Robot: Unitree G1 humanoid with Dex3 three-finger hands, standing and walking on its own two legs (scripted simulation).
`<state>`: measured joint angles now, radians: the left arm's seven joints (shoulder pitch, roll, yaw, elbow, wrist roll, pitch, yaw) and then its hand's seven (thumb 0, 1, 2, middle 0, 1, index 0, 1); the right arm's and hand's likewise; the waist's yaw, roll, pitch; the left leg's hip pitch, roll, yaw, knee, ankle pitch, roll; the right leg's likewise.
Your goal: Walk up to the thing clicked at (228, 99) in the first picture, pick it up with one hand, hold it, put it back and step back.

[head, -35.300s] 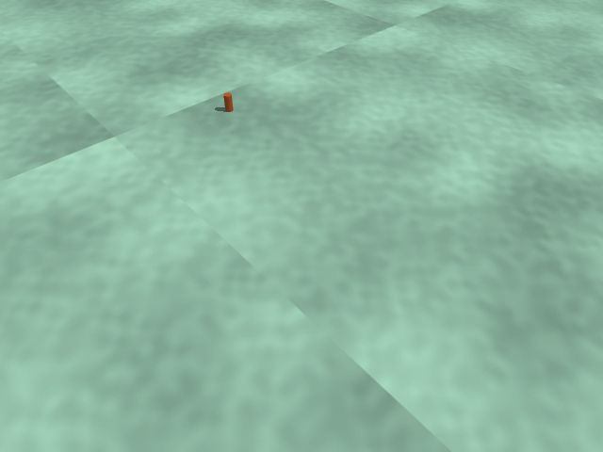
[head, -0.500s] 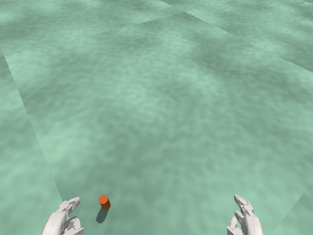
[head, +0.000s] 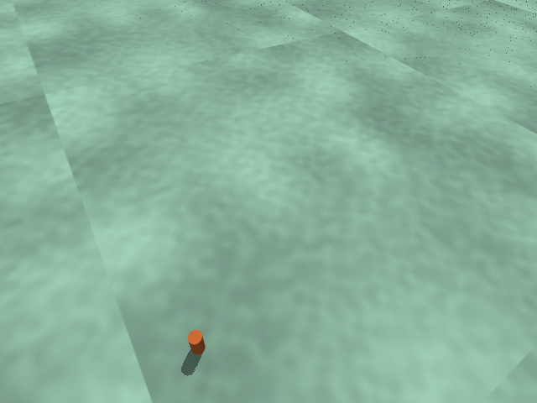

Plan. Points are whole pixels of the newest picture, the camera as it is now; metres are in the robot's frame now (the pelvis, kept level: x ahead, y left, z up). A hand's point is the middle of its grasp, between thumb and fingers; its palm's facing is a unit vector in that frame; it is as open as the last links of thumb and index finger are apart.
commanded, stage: stand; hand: left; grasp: from above
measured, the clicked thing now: (196, 342) +0.44 +0.24 -0.71
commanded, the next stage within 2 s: none
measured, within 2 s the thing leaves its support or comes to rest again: neither
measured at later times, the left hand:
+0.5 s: hand out of the picture +0.02 +0.23 -0.15, palm faces +0.03 -0.94 -0.33, open 7.4 cm
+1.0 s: hand out of the picture +0.07 +0.21 -0.15, palm faces +0.01 -0.95 -0.33, open 7.4 cm
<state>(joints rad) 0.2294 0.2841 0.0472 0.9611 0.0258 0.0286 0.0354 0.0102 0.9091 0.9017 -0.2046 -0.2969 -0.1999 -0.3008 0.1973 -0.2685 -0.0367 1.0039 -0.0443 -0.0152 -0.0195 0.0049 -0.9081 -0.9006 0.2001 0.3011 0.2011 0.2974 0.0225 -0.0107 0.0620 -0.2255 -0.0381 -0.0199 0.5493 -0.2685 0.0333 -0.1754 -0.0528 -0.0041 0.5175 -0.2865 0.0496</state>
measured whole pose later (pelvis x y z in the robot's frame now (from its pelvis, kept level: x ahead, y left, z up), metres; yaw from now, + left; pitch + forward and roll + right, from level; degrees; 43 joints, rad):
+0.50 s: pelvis -0.01 -0.01 +0.01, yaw +0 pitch -5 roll +0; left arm 0.20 0.29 0.03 1.13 0.03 0.00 0.03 0.01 0.91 0.90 -0.21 -0.30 -0.20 -0.30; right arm 0.15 -0.29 -0.04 1.11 -0.03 0.00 -0.01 0.00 -0.91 -0.90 0.20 0.30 0.20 0.30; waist 0.01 0.01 0.07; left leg -0.13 -0.03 -0.03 0.38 -0.16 0.01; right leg -0.09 -0.04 -0.02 0.37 -0.19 0.03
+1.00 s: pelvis +0.00 -0.03 +0.01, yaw +0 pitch -4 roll +0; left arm 0.13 0.30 0.03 1.14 0.01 -0.01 0.01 0.01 0.91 0.90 -0.21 -0.30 -0.20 -0.30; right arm 0.13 -0.31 -0.01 1.14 -0.02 -0.01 -0.01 0.00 -0.91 -0.90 0.20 0.30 0.20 0.30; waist 0.00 0.01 0.07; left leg -0.12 0.00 -0.04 0.34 -0.16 -0.01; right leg -0.08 -0.02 -0.02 0.34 -0.19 0.01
